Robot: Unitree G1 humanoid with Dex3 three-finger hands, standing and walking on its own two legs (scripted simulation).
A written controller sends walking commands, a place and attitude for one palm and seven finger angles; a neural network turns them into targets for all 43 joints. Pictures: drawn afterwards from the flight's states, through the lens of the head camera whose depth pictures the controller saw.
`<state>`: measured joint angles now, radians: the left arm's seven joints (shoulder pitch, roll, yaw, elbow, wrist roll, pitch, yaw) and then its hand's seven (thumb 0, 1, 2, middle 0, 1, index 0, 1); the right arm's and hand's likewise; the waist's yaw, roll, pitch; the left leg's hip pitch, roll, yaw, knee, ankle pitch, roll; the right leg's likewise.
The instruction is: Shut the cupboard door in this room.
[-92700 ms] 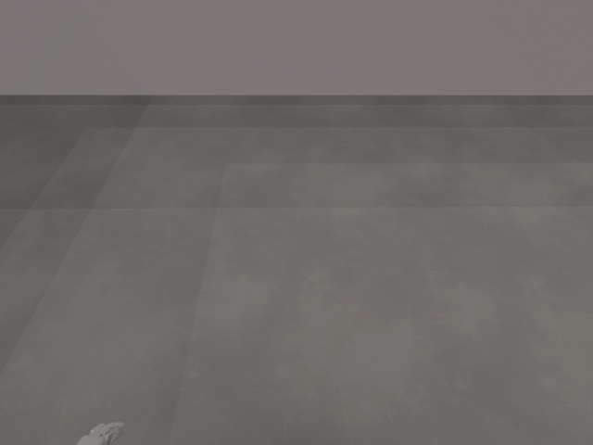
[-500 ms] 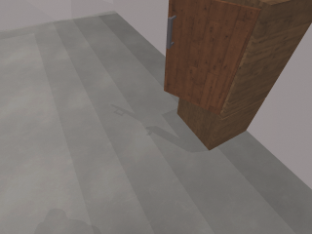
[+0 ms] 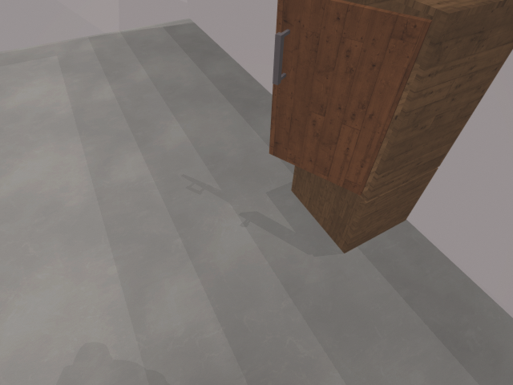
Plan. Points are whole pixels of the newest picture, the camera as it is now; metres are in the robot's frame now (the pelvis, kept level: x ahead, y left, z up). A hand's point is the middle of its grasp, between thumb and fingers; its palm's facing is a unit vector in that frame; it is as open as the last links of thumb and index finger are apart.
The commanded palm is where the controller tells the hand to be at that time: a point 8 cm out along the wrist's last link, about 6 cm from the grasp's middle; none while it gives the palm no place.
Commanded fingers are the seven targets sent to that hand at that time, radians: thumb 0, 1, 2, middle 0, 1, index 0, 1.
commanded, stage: walk to a spot facing it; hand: left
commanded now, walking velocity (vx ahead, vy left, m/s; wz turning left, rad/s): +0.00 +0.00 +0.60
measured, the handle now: (281, 57) +0.98 -0.03 +0.05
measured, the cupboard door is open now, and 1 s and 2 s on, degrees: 26 26 26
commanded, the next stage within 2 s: turn to face it in 1.54 s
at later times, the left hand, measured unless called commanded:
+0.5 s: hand out of the picture +0.00 +0.25 -0.19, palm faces +0.24 -0.94 -0.25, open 7.4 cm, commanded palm none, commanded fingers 0.00 0.90 0.90 -0.20 -0.30 -0.20 -0.30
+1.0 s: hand out of the picture -0.02 +0.16 -0.16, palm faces +0.57 -0.77 -0.27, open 7.4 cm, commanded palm none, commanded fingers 0.00 0.90 0.90 -0.20 -0.30 -0.20 -0.30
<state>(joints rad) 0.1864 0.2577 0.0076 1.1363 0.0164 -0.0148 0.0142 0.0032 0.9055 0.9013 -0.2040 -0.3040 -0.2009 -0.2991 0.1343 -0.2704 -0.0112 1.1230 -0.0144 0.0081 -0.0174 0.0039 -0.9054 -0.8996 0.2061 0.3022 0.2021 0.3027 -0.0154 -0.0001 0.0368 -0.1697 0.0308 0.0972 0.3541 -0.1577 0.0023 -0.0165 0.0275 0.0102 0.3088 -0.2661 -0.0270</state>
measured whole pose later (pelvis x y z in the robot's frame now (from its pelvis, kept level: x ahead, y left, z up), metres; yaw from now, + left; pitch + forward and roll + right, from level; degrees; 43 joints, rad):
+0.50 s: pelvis -0.01 +0.03 -0.01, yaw +14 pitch +0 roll -1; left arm 0.19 0.23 0.08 0.97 0.03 0.05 0.01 0.01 0.91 0.90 -0.20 -0.30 -0.20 -0.30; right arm 0.24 -0.19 -0.04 0.98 -0.04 0.04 -0.01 0.00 -0.91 -0.90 0.21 0.30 0.20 0.30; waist -0.03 -0.01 0.11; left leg -0.33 -0.03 -0.02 0.56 -0.22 0.04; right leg -0.40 -0.04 -0.02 1.02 -0.46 0.03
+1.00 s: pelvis +0.10 +0.01 +0.00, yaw +35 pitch +0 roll +3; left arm 0.37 0.16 0.04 0.98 0.03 -0.07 0.01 0.00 0.91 0.90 -0.20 -0.30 -0.20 -0.30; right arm 0.17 -0.27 -0.08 0.92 -0.03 0.04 0.04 0.01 -0.91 -0.90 0.20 0.30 0.20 0.30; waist -0.01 0.01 0.09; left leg -0.64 0.04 0.04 1.04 -0.22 0.00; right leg 0.03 -0.07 -0.23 0.32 -0.35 -0.02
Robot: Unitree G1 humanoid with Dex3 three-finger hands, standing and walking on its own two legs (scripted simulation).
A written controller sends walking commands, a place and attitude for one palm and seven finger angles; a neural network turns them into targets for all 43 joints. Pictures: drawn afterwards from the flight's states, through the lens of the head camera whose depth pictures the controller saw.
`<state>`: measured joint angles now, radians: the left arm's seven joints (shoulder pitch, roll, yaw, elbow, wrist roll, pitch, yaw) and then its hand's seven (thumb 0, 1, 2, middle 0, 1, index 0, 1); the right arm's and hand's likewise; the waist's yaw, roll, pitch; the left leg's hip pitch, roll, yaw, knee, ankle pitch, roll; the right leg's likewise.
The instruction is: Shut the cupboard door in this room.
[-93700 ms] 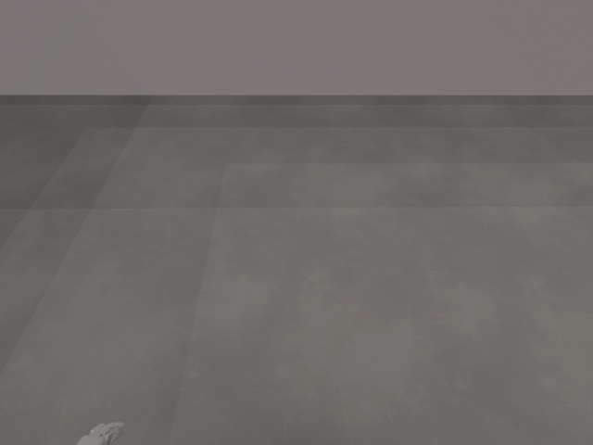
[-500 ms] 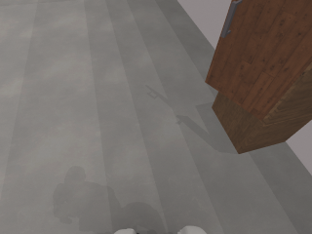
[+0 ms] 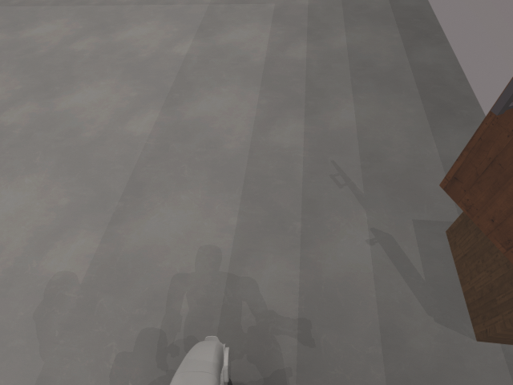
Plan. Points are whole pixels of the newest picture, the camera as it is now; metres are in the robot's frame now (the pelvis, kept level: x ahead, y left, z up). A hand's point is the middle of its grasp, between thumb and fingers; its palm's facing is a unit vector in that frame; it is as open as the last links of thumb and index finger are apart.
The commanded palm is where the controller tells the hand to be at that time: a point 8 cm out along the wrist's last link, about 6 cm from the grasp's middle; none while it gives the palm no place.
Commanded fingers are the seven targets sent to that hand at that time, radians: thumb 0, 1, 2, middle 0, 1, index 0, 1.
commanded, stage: walk to a spot facing it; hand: left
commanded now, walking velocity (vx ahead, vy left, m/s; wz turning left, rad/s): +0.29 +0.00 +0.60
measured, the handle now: out of the picture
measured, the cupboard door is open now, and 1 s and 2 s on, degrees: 26 26 26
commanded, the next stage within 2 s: turn to face it in 0.54 s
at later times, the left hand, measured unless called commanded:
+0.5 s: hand (157, 303) +0.28 +0.23 -0.16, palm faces +0.25 -0.95 -0.20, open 7.4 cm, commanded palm none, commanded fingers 0.00 0.90 0.90 -0.20 -0.30 -0.20 -0.30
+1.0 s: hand (182, 309) +0.28 +0.18 -0.19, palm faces +0.36 -0.92 -0.17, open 7.4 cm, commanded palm none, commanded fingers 0.00 0.90 0.90 -0.20 -0.30 -0.20 -0.30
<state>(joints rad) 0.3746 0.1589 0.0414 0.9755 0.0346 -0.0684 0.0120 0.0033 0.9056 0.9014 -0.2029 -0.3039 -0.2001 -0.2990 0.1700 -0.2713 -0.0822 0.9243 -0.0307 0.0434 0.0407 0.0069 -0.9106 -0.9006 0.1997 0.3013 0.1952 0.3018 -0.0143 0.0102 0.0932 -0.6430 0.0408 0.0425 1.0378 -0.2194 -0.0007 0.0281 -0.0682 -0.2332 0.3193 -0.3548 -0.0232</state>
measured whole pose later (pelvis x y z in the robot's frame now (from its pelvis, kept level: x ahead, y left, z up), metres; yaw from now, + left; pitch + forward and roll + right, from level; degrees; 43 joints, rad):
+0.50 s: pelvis +0.20 +0.01 +0.00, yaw +16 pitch +1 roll -1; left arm 0.11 0.22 0.07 0.84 0.03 0.00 -0.01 0.00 0.91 0.90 -0.20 -0.30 -0.20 -0.30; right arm 0.27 -0.19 -0.03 0.96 -0.02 -0.01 0.00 0.00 -0.90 -0.90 0.21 0.30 0.20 0.30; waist -0.03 -0.02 0.11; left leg -0.15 -0.06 -0.05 0.46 -0.31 0.06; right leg -0.58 -0.12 0.01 0.86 -0.24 0.08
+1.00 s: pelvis +0.33 +0.01 -0.01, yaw +16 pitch +0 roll +0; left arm 0.31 0.18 0.06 1.00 0.01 0.05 0.00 0.01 0.91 0.90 -0.20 -0.30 -0.20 -0.30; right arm 0.16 -0.15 -0.02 0.93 -0.03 0.00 -0.02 0.00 -0.91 -0.90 0.20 0.30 0.20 0.30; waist 0.04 -0.03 0.06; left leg -0.23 0.07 0.08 0.58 -0.35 -0.01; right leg -0.33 -0.02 -0.03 0.71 -0.42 0.02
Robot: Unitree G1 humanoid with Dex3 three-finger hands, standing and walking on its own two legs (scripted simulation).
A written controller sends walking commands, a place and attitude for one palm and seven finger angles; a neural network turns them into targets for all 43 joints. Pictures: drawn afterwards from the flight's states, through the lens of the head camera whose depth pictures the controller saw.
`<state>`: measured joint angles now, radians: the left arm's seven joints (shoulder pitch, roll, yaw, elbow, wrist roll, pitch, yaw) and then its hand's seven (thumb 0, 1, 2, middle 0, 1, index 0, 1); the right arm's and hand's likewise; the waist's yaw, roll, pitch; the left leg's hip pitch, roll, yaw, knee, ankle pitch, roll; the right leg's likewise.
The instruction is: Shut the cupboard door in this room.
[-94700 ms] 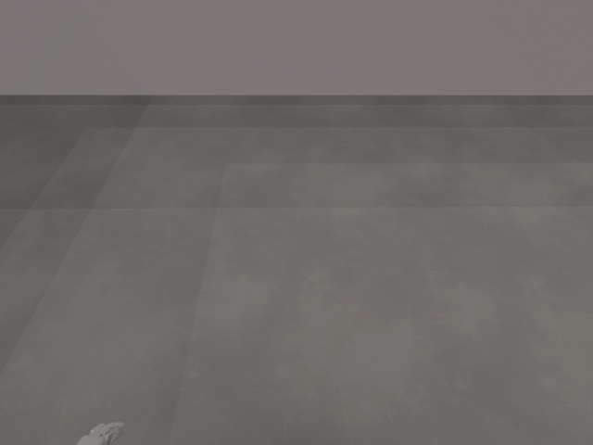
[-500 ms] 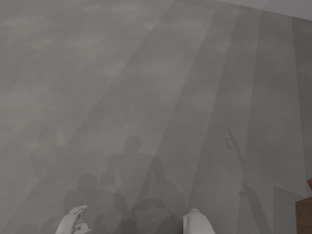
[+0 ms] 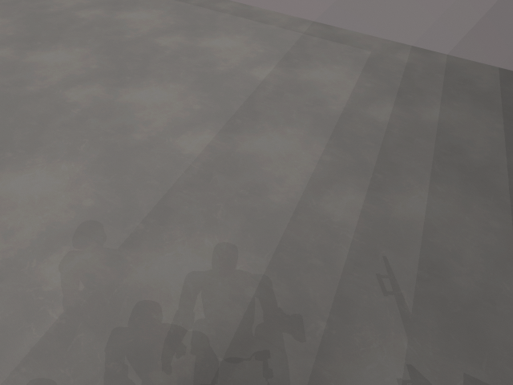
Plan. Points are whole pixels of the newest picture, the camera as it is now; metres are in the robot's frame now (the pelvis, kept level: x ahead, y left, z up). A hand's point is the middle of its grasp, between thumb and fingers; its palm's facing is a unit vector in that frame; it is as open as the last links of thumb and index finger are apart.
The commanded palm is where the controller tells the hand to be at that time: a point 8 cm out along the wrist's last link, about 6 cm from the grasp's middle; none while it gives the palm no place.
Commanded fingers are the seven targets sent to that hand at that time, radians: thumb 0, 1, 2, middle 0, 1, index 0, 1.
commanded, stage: turn to face it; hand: left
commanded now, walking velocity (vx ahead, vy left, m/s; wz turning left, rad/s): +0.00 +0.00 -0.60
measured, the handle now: out of the picture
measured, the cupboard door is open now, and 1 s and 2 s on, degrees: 26 26 26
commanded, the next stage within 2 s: none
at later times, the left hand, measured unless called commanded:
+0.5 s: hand out of the picture +0.14 +0.21 -0.18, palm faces -0.22 -0.95 -0.22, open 7.4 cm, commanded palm none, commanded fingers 0.00 0.90 0.90 -0.20 -0.30 -0.20 -0.30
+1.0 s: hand (210, 345) +0.21 +0.10 -0.14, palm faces -0.57 -0.78 -0.26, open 7.4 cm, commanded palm none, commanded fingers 0.00 0.90 0.90 -0.20 -0.30 -0.20 -0.30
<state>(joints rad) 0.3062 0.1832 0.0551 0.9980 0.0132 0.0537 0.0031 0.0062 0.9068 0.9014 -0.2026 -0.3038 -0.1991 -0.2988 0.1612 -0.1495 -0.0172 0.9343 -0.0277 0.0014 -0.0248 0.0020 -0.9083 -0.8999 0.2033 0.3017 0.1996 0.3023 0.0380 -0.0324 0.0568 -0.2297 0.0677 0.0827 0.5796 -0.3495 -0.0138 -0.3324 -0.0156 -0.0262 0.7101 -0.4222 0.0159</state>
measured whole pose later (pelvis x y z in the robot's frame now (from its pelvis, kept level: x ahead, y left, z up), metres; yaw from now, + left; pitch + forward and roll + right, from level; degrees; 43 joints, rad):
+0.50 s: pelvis +0.02 +0.02 +0.00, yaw -17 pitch +0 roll -1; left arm 0.22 0.26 0.09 0.92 0.02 0.07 0.00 0.01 0.91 0.90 -0.20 -0.30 -0.20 -0.30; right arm 0.14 -0.22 -0.04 0.87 -0.02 0.01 -0.03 0.00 -0.91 -0.90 0.20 0.30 0.20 0.30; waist 0.02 -0.05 0.07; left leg -0.29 0.03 0.03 0.58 -0.30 0.00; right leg -0.38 0.06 0.11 0.72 -0.41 0.01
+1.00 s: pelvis +0.00 +0.00 +0.00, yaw -35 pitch -1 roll -1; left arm 0.16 0.20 0.05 0.86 0.02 0.04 -0.01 0.00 0.91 0.90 -0.20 -0.30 -0.20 -0.30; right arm 0.22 -0.28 -0.06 0.92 -0.02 0.07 -0.02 0.01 -0.91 -0.90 0.20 0.30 0.20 0.30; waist -0.03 0.06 0.09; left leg -0.47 0.10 0.05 1.10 -0.45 -0.08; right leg -0.26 0.01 0.01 0.55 -0.28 0.00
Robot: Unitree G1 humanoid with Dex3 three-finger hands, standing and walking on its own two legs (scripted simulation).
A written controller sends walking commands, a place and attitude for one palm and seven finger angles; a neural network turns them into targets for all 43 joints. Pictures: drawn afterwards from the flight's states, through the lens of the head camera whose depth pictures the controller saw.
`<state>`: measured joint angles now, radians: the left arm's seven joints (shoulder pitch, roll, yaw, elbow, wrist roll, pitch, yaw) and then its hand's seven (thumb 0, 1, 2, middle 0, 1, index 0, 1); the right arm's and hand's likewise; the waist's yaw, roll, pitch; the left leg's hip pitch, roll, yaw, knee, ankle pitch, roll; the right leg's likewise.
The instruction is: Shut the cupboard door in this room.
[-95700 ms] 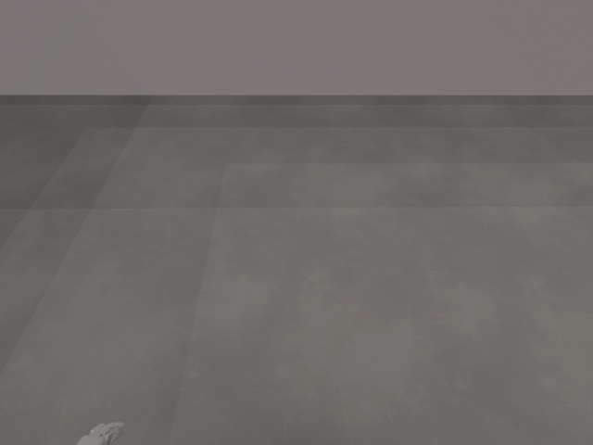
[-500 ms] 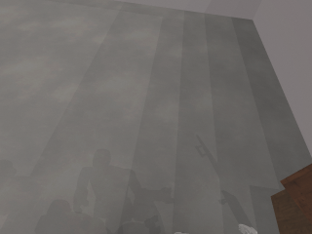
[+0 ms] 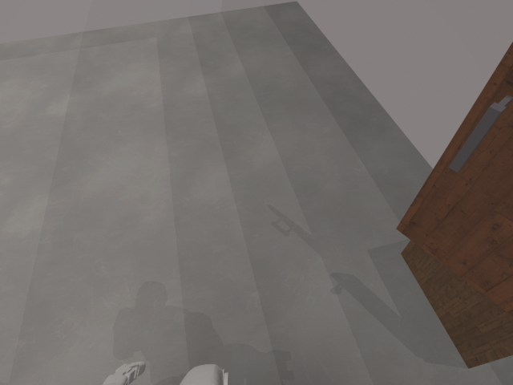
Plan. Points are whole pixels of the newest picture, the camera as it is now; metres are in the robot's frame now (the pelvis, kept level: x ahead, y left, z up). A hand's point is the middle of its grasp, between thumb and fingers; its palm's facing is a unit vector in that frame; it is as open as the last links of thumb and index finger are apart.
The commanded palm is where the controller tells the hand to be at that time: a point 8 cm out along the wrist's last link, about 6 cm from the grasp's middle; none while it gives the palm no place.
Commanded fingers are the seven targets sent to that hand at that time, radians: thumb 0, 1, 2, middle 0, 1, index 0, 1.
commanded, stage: turn to face it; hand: left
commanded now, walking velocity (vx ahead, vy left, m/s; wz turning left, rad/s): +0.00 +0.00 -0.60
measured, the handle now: (479, 135) +0.53 -0.40 +0.06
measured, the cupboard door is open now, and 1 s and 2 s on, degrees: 26 26 26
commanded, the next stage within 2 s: take the last steps up to it in 1.26 s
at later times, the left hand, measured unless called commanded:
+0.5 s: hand (155, 372) +0.16 +0.20 -0.15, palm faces -0.28 -0.93 -0.23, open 7.4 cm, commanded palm none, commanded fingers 0.00 0.90 0.90 -0.20 -0.30 -0.20 -0.30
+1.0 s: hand (182, 349) +0.20 +0.16 -0.17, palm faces -0.52 -0.83 -0.19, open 7.4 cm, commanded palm none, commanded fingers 0.00 0.90 0.90 -0.20 -0.30 -0.20 -0.30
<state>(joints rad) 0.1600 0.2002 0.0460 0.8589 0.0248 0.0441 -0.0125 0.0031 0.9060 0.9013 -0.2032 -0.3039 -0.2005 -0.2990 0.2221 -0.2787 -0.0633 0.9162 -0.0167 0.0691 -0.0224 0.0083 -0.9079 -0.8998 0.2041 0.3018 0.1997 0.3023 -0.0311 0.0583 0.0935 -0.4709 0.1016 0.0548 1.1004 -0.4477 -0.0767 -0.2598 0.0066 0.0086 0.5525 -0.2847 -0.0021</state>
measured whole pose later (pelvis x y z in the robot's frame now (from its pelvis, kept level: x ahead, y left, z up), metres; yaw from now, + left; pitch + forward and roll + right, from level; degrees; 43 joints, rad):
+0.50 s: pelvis +0.01 +0.02 +0.01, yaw -18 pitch -1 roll -2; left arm 0.17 0.26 0.09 0.88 0.02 0.08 -0.05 0.01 0.91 0.90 -0.20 -0.30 -0.20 -0.30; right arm 0.23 -0.22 -0.03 0.88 -0.03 0.02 -0.03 0.00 -0.90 -0.90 0.21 0.30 0.20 0.30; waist 0.00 0.02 0.09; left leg -0.22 0.17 0.20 0.55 -0.30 -0.03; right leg -0.37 -0.01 -0.06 0.81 -0.43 0.04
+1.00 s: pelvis +0.02 +0.03 +0.00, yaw -34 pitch +0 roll -1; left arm 0.20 0.26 0.08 0.91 0.02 0.08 -0.03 0.01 0.91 0.90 -0.20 -0.30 -0.20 -0.30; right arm 0.21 -0.22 -0.02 0.87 -0.03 0.01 -0.03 0.00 -0.91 -0.90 0.21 0.30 0.20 0.30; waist 0.00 -0.05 0.06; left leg -0.29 0.07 0.08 0.58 -0.30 0.01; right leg -0.44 0.05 0.07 0.91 -0.46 0.02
